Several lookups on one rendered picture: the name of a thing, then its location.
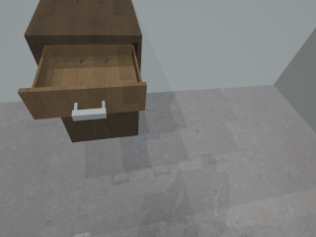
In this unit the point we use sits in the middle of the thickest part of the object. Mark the cabinet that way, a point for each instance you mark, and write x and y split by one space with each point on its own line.
88 22

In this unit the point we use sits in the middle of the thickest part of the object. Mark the handle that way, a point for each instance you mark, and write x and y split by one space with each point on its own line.
99 113

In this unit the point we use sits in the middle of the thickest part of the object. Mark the drawer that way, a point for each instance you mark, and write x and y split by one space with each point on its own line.
86 74

